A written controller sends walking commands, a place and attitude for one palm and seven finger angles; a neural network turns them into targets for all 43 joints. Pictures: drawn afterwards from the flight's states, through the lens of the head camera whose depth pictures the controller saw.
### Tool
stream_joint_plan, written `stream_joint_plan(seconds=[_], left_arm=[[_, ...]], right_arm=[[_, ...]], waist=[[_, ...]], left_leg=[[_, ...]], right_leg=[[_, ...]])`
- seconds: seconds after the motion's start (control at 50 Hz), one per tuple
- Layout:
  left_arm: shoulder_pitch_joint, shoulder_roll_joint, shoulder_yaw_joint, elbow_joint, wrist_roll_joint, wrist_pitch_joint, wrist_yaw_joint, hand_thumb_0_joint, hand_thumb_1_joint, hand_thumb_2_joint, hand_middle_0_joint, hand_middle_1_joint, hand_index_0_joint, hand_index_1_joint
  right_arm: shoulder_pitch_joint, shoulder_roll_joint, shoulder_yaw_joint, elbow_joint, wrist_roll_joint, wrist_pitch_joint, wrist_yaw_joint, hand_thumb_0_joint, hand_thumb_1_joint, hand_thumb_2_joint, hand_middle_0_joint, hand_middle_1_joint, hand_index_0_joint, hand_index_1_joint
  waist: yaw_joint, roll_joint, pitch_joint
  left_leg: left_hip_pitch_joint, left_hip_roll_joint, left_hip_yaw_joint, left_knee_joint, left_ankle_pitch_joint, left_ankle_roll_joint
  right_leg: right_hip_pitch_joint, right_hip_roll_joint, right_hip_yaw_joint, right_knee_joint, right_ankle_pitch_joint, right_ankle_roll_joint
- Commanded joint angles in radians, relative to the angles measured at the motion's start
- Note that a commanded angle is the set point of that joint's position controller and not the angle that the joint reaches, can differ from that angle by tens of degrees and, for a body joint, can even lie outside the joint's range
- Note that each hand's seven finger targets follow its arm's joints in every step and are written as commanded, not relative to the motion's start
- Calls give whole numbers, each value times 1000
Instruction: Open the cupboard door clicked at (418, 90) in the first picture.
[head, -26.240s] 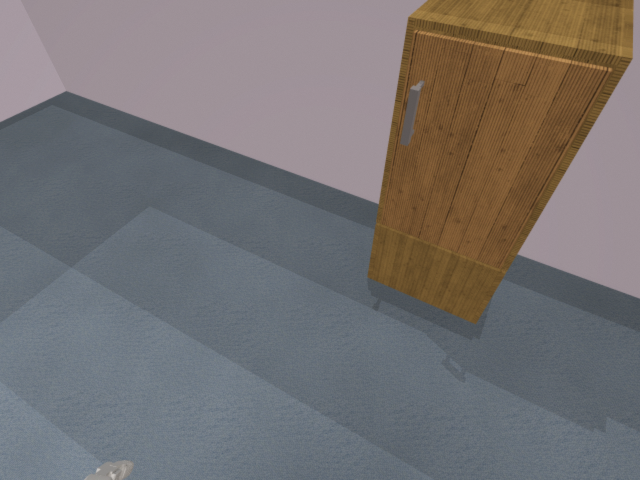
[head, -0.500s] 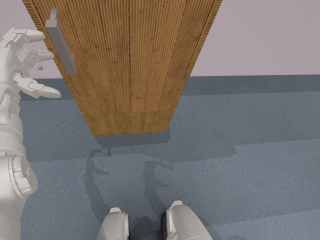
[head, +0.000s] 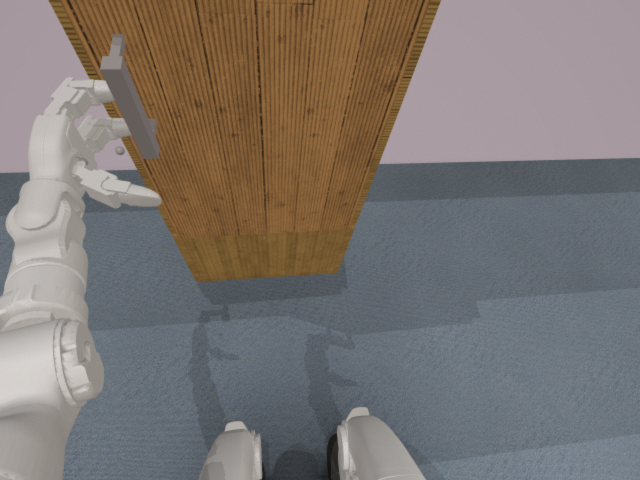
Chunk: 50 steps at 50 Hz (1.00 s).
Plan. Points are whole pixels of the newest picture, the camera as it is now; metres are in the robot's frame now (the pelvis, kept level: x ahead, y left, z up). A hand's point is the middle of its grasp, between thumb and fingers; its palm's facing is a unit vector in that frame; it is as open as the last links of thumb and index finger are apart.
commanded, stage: slide the fingers in behind the handle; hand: left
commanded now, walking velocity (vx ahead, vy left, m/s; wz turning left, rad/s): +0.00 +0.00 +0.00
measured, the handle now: (135, 101) +0.57 +0.20 +0.07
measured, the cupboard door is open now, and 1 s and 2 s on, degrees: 1 1 6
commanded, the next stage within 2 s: close the thumb around the handle in 0.80 s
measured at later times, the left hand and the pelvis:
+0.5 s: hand (149, 142) +0.51 +0.18 +0.07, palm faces +0.01 -1.00 -0.02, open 14.0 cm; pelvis +0.00 -0.01 +0.00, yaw -1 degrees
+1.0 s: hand (151, 145) +0.50 +0.17 +0.07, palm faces +0.01 -1.00 -0.03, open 13.8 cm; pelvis +0.00 -0.01 +0.00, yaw +0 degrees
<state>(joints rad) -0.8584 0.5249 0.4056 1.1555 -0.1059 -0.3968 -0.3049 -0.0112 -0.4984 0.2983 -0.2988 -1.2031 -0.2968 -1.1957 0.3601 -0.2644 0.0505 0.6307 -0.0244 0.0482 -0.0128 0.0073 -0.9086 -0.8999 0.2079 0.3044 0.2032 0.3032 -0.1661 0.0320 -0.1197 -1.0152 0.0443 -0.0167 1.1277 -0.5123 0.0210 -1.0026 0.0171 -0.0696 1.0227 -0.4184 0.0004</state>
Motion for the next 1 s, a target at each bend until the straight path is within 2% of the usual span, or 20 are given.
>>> stream_joint_plan(seconds=[0.0,0.02,0.06,0.12,0.18,0.24,0.32,0.38,0.4,0.42,0.48,0.62,0.66,0.68,0.72,0.76,0.82,0.88,0.92,0.98], left_arm=[[-451,245,16,-233,-5,-74,20,0,-500,300,-300,-1200,-300,-1200],[-473,258,24,-256,-5,-82,25,0,-500,300,-300,-1200,-300,-1200],[-472,222,2,-255,-10,-87,28,0,-500,300,-300,-1200,-300,-1200],[-461,254,28,-200,-8,-65,34,0,-500,300,-300,-1200,-300,-1200],[-453,229,16,-207,-4,-57,44,0,-500,300,-300,-1200,-300,-1200],[-441,228,22,-228,0,-64,59,0,-500,300,-300,-1200,-300,-1200],[-449,224,24,-226,3,-72,73,0,-500,300,-300,-1200,-300,-1200],[-413,185,7,-253,0,-83,78,0,-500,300,-300,-1200,-300,-1200],[-414,201,19,-265,0,-85,80,0,-500,300,-300,-1200,-300,-1200],[-397,187,10,-245,0,-79,79,0,-500,300,-300,-1200,-300,-1200],[-412,224,31,-205,8,-68,86,0,-500,300,-300,-1200,-300,-1200],[-442,166,-11,-256,4,-106,89,0,-500,300,-300,-1200,-300,-1200],[-428,167,-1,-276,-2,-115,91,0,-500,300,-300,-1200,-300,-1200],[-404,148,-17,-242,-1,-108,89,0,-500,300,-300,-1200,-300,-1200],[-404,176,7,-225,-2,-95,92,0,-500,300,-300,-1200,-300,-1200],[-419,168,-5,-236,2,-94,91,0,-500,300,-300,-1200,-300,-1200],[-424,157,-21,-215,10,-86,93,0,-500,300,-300,-1200,-300,-1200],[-450,160,-17,-226,13,-95,100,0,-500,300,-300,-1200,-300,-1200],[-439,129,-35,-218,6,-94,100,0,-388,348,-308,-1212,-308,-1212],[-441,160,-13,-199,6,-94,101,0,-220,420,-320,-1230,-320,-1230]], right_arm=[[167,-183,-66,-45,-4,-26,-11,0,-900,-900,200,300,200,300],[167,-185,-66,-42,-6,-26,-10,0,-900,-900,200,300,200,300],[170,-180,-67,-41,-6,-29,-7,0,-900,-900,200,300,200,300],[169,-187,-65,-39,-3,-26,-9,0,-900,-900,200,300,200,300],[169,-181,-65,-46,-3,-27,-8,0,-900,-900,200,300,200,300],[178,-179,-67,-51,-7,-26,-4,0,-900,-900,200,300,200,300],[178,-176,-69,-45,-6,-27,0,0,-900,-900,200,300,200,300],[180,-172,-73,-51,-8,-28,4,0,-900,-900,200,300,200,300],[181,-174,-74,-49,-9,-28,5,0,-900,-900,200,300,200,300],[177,-171,-73,-48,-7,-26,8,0,-900,-900,200,300,200,300],[179,-175,-70,-44,-3,-19,2,0,-900,-900,200,300,200,300],[170,-169,-74,-46,-7,-28,2,0,-900,-900,200,300,200,300],[176,-171,-79,-45,-10,-29,5,0,-900,-900,200,300,200,300],[173,-171,-77,-43,-7,-27,5,0,-900,-900,200,300,200,300],[171,-174,-77,-42,-6,-23,3,0,-900,-900,200,300,200,300],[167,-171,-75,-46,-4,-23,3,0,-900,-900,200,300,200,300],[161,-171,-73,-47,-3,-22,1,0,-900,-900,200,300,200,300],[167,-174,-75,-43,-8,-23,0,0,-900,-900,200,300,200,300],[163,-170,-74,-45,-8,-26,3,0,-900,-900,200,300,200,300],[167,-176,-74,-41,-8,-24,1,0,-900,-900,200,300,200,300]], waist=[[-14,154,-479],[-14,155,-499],[-17,159,-522],[-21,105,-468],[-14,138,-479],[-11,105,-500],[-14,105,-484],[-2,125,-529],[2,130,-535],[0,127,-510],[-10,73,-441],[-9,130,-486],[0,141,-538],[-5,112,-510],[-6,69,-489],[-6,102,-483],[-13,96,-438],[-15,106,-463],[-16,108,-466],[-15,79,-469]], left_leg=[[359,-20,-46,-133,383,-8],[368,-18,-48,-129,398,-9],[389,-18,-50,-125,424,-12],[307,-20,-42,-130,357,-3],[319,-22,-33,-131,370,-3],[318,-24,-31,-126,397,2],[302,-24,-26,-129,375,1],[346,-24,-23,-130,432,-4],[355,-22,-26,-130,443,-6],[340,-24,-19,-130,419,-4],[269,-26,-18,-138,371,3],[352,-24,-27,-136,406,-7],[394,-23,-31,-131,454,-11],[378,-23,-31,-133,442,-11],[323,-26,-23,-138,400,-4],[329,-28,-23,-141,402,-4],[306,-29,-23,-143,357,-2],[342,-25,-35,-141,383,-7],[341,-27,-28,-139,381,-6],[322,-27,-32,-134,382,-5]], right_leg=[[176,33,28,-90,236,-22],[183,32,30,-87,248,-22],[181,34,26,-82,262,-21],[211,33,32,-91,242,-18],[210,33,33,-92,254,-19],[236,35,36,-89,286,-19],[247,34,41,-95,282,-17],[254,34,36,-87,324,-18],[253,34,35,-85,328,-18],[251,35,37,-93,315,-17],[267,33,43,-96,301,-15],[229,33,38,-90,296,-20],[231,34,33,-83,319,-20],[227,34,30,-86,313,-20],[265,33,37,-93,309,-15],[253,30,38,-92,310,-17],[227,29,40,-98,270,-18],[207,29,32,-89,271,-20],[210,30,34,-94,272,-19],[219,29,35,-89,278,-18]])
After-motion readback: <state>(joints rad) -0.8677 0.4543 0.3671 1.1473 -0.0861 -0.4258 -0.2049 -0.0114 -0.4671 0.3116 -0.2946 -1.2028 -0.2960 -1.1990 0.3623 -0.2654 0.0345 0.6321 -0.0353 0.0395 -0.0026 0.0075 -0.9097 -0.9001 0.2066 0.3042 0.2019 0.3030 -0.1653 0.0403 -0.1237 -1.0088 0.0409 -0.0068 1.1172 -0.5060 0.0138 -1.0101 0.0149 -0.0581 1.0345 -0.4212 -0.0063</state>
